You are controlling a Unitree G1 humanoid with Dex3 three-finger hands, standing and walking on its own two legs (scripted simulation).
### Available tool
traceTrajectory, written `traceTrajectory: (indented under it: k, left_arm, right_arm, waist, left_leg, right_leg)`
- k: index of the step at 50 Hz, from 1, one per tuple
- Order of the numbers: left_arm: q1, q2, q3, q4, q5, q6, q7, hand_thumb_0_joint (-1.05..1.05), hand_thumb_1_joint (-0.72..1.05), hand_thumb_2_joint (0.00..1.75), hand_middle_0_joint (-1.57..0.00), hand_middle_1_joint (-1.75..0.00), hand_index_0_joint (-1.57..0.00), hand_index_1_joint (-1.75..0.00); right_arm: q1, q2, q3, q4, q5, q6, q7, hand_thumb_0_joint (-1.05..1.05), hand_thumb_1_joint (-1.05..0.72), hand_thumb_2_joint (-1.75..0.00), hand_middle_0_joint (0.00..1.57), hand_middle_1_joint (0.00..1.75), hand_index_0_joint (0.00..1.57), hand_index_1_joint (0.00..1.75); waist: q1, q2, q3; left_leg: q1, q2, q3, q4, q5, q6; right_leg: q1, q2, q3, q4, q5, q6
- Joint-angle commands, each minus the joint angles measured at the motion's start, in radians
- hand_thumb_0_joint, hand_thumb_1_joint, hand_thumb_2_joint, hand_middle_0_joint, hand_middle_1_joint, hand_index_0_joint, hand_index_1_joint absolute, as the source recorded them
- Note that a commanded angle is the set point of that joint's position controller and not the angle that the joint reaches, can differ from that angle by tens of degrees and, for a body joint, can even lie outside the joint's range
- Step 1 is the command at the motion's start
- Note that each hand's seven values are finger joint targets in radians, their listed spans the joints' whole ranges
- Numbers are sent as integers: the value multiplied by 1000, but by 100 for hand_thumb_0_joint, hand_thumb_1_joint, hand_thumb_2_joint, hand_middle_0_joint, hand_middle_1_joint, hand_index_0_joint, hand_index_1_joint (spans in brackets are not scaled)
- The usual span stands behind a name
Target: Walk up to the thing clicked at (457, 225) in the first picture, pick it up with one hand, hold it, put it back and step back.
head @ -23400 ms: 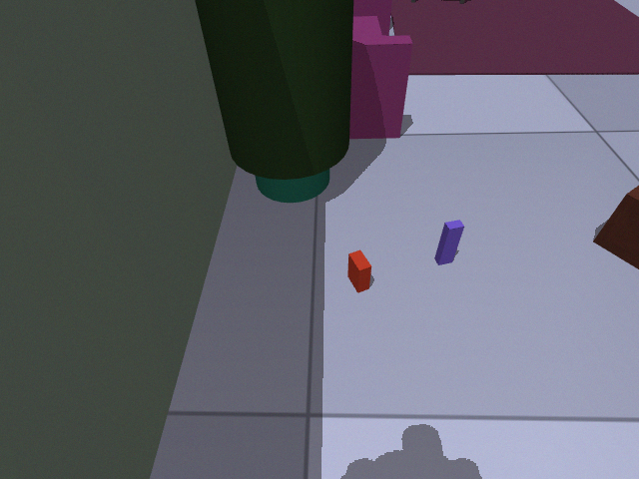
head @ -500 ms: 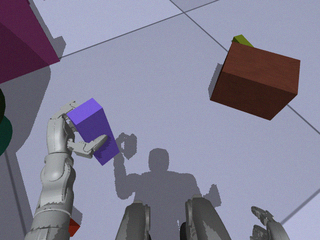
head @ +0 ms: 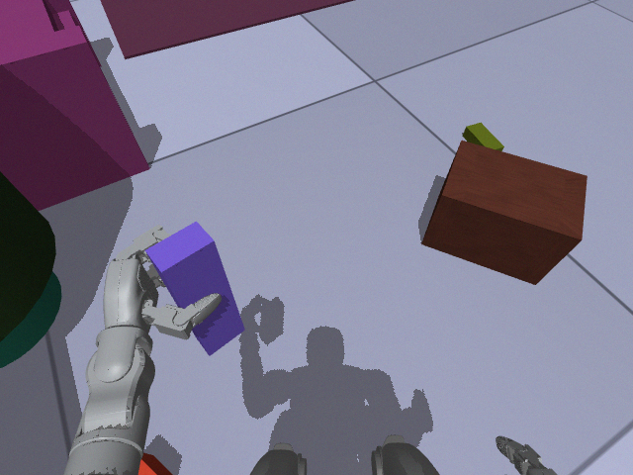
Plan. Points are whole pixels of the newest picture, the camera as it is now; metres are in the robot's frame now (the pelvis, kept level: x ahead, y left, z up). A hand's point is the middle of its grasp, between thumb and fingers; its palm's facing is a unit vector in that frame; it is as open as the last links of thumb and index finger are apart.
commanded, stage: lift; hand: left
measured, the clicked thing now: (203, 297) +0.36 +0.17 +0.01
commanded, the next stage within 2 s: hold in 0.68 s
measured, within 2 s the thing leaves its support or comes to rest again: neither
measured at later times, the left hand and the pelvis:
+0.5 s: hand (180, 264) +0.36 +0.18 +0.08, palm faces +0.11 -0.99 -0.03, open 8.7 cm; pelvis +0.02 -0.01 +0.04, yaw +0 degrees
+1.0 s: hand (182, 257) +0.36 +0.17 +0.10, palm faces +0.11 -0.99 -0.02, open 8.6 cm; pelvis +0.02 -0.01 +0.05, yaw +0 degrees
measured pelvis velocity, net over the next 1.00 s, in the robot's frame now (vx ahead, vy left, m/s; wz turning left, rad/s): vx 0.02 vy -0.01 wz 0.00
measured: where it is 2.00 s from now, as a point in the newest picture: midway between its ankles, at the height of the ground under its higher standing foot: outside the picture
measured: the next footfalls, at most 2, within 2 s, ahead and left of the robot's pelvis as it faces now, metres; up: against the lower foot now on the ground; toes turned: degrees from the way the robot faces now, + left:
none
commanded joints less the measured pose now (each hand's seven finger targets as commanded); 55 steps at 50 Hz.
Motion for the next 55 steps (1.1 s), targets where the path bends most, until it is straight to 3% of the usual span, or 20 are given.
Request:
traceTrajectory:
  k: [1,5,6,10,11,13,18,21,24,26,29,32,37,40,41,45,48,49,50,55]
  left_arm:
    - [-300,147,62,-280,-24,-79,1,0,18,124,-130,-142,-131,-142]
    - [-239,140,78,-219,-19,-71,8,0,18,127,-130,-143,-131,-144]
    - [-243,117,47,-242,-17,-71,7,0,20,127,-130,-143,-131,-143]
    - [-222,143,81,-194,-12,-70,4,0,21,127,-130,-144,-131,-144]
    - [-273,128,52,-267,-14,-81,-2,0,22,127,-129,-143,-131,-143]
    - [-228,137,84,-197,-18,-81,-2,0,22,125,-128,-141,-129,-141]
    - [-230,127,60,-232,-27,-90,-18,0,20,124,-127,-140,-129,-140]
    - [-279,149,73,-270,-30,-97,-24,0,19,124,-127,-141,-129,-141]
    - [-213,109,60,-178,-30,-89,-27,0,20,124,-126,-140,-128,-140]
    - [-247,125,80,-232,-44,-100,-27,0,21,125,-127,-141,-128,-141]
    - [-278,126,60,-268,-34,-105,-33,0,23,125,-128,-141,-129,-141]
    - [-195,112,70,-188,-36,-100,-36,0,24,125,-129,-141,-130,-141]
    - [-216,118,74,-254,-40,-106,-28,0,25,126,-130,-142,-131,-142]
    - [-195,121,74,-242,-29,-101,-23,0,27,120,-129,-140,-131,-139]
    - [-232,100,44,-293,-30,-106,-25,0,26,119,-128,-138,-129,-138]
    - [-218,117,73,-248,-31,-99,-15,0,27,117,-128,-136,-129,-136]
    - [-179,94,48,-236,-28,-97,-20,0,21,116,-127,-136,-128,-136]
    - [-239,95,37,-313,-32,-105,-21,0,23,116,-128,-136,-129,-136]
    - [-188,104,61,-243,-33,-99,-19,0,22,115,-127,-135,-128,-135]
    - [-195,91,45,-298,-35,-96,-19,0,20,116,-127,-136,-128,-136]
  right_arm:
    - [39,-153,-57,-105,-3,-40,-19,0,-91,-90,20,30,20,30]
    - [33,-151,-61,-97,-4,-39,-19,0,-90,-90,20,30,20,30]
    - [34,-145,-58,-108,-4,-39,-19,0,-90,-90,20,30,20,30]
    - [36,-140,-60,-98,-3,-37,-19,0,-90,-90,20,30,20,30]
    - [13,-141,-59,-114,-4,-42,-17,0,-90,-90,20,30,20,30]
    - [35,-147,-62,-92,-8,-42,-16,0,-90,-90,20,30,20,30]
    - [49,-148,-58,-88,-10,-42,-14,0,-90,-90,20,30,20,30]
    - [42,-144,-60,-88,-10,-43,-16,0,-90,-90,20,30,20,30]
    - [35,-147,-60,-89,-11,-39,-15,0,-90,-90,20,30,20,30]
    - [26,-146,-61,-98,-9,-40,-15,0,-90,-90,20,30,20,30]
    - [12,-146,-65,-105,-9,-41,-15,0,-90,-90,20,30,20,30]
    - [16,-145,-65,-98,-10,-43,-14,0,-90,-90,20,30,20,30]
    - [18,-137,-61,-103,-9,-43,-17,0,-90,-90,20,30,20,30]
    - [22,-138,-63,-94,-10,-41,-19,0,-91,-90,20,30,20,30]
    - [15,-137,-61,-103,-10,-41,-17,0,-90,-90,20,30,20,30]
    - [9,-137,-63,-97,-9,-43,-20,0,-90,-90,20,30,20,30]
    - [9,-139,-63,-97,-10,-42,-15,0,-91,-90,20,30,20,30]
    - [-5,-140,-63,-113,-7,-47,-14,0,-91,-90,20,30,20,30]
    - [2,-142,-65,-99,-6,-44,-13,0,-92,-90,20,30,20,30]
    - [-9,-137,-64,-113,-4,-47,-11,0,-91,-90,20,30,20,30]
  waist:
    - [-12,20,-390]
    - [-10,4,-326]
    - [-13,4,-330]
    - [-14,-8,-279]
    - [-11,37,-267]
    - [-9,33,-274]
    - [-15,52,-326]
    - [-13,53,-313]
    - [-17,12,-249]
    - [-9,10,-253]
    - [-11,35,-249]
    - [-10,-6,-225]
    - [-5,5,-277]
    - [-5,6,-251]
    - [-11,34,-266]
    - [-9,5,-208]
    - [-7,18,-231]
    - [-5,35,-229]
    - [-4,23,-219]
    - [-4,4,-227]
  left_leg:
    - [271,27,-60,-230,338,-40]
    - [268,28,-53,-265,315,-37]
    - [267,27,-50,-271,337,-37]
    - [261,24,-37,-298,305,-29]
    - [285,24,-39,-313,298,-34]
    - [311,30,-48,-319,340,-43]
    - [405,36,-52,-323,484,-49]
    - [395,32,-44,-335,448,-43]
    - [371,34,-47,-365,397,-44]
    - [369,30,-41,-377,367,-40]
    - [391,30,-39,-394,333,-39]
    - [373,30,-42,-396,355,-39]
    - [415,25,-32,-396,387,-36]
    - [405,23,-27,-405,387,-36]
    - [438,28,-32,-411,407,-41]
    - [411,25,-33,-425,354,-36]
    - [447,31,-42,-435,391,-45]
    - [456,30,-41,-440,392,-45]
    - [454,32,-46,-440,408,-48]
    - [460,29,-40,-449,405,-42]
  right_leg:
    - [313,2,16,-170,282,-30]
    - [338,2,20,-209,270,-28]
    - [370,1,20,-214,294,-29]
    - [401,-1,29,-252,286,-25]
    - [378,-1,29,-255,271,-29]
    - [380,4,18,-253,285,-33]
    - [420,5,16,-259,380,-36]
    - [447,2,25,-278,377,-34]
    - [439,3,21,-297,333,-35]
    - [471,2,24,-314,322,-31]
    - [462,4,26,-325,296,-31]
    - [485,3,23,-329,316,-31]
    - [538,1,32,-345,358,-28]
    - [536,-1,36,-351,366,-28]
    - [522,1,33,-347,366,-32]
    - [528,1,31,-368,333,-26]
    - [526,5,23,-365,338,-30]
    - [533,4,24,-366,342,-31]
    - [533,5,23,-363,348,-30]
    - [565,2,27,-379,362,-27]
